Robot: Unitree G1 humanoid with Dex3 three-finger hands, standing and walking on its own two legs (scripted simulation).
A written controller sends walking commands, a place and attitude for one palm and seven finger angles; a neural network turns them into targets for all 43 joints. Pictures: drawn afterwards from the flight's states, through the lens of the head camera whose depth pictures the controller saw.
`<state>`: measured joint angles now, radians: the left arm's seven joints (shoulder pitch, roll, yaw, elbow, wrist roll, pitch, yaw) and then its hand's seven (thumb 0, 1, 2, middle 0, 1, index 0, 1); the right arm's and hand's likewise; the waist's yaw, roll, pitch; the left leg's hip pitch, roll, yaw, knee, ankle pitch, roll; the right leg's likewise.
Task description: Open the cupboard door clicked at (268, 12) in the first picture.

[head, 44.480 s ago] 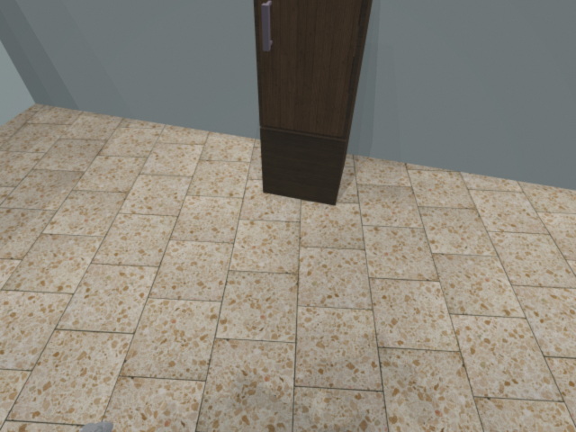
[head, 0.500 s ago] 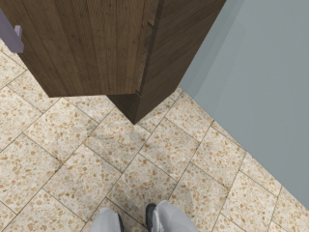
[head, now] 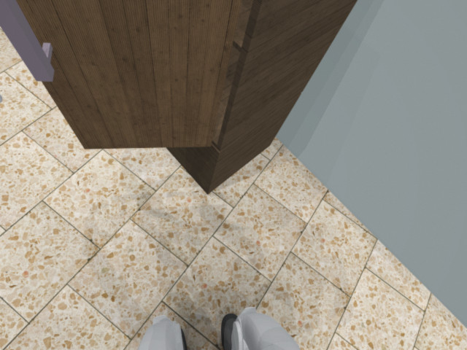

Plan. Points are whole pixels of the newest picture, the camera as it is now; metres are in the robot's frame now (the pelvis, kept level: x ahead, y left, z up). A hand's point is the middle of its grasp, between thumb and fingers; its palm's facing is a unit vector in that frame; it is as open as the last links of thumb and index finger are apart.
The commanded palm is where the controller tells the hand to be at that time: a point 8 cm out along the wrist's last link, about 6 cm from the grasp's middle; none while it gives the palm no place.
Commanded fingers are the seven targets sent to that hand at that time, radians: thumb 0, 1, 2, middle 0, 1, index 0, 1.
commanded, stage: slide the fingers in behind the handle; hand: left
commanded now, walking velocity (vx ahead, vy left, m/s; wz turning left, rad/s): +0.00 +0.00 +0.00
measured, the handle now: (25, 25) +0.58 +0.24 +0.11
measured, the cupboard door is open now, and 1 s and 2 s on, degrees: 54 54 54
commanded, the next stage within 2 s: close the thumb around the handle in 1.66 s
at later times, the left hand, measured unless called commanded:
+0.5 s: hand out of the picture +0.53 +0.28 +0.11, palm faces +0.00 -1.00 +0.02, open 14.0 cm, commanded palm +0.52 +0.30 +0.11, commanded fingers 0.00 -0.50 0.30 -0.30 -1.20 -0.30 -1.20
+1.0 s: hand (18, 51) +0.53 +0.24 +0.11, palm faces -0.01 -1.00 +0.01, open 14.0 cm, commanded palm +0.52 +0.27 +0.11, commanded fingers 0.00 -0.50 0.30 -0.30 -1.20 -0.30 -1.20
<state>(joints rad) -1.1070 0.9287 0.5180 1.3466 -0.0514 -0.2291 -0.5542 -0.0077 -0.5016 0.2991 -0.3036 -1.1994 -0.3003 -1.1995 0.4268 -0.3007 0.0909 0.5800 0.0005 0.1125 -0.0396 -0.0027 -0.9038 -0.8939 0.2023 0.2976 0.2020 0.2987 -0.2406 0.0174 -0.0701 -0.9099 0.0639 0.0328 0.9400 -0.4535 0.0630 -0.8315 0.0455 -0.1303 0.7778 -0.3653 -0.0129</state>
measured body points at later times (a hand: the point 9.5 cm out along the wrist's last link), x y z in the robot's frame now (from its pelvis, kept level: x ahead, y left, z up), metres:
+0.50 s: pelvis +0.00 +0.00 +0.00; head +0.16 +0.05 +0.42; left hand +0.53 +0.33 +0.11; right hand -0.06 -0.26 -0.08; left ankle -0.02 +0.07 -0.69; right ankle -0.01 -0.12 -0.69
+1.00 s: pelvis +0.00 -0.01 +0.00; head +0.14 +0.03 +0.43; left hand +0.53 +0.29 +0.11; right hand -0.04 -0.27 -0.09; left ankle -0.02 +0.07 -0.69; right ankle -0.01 -0.12 -0.69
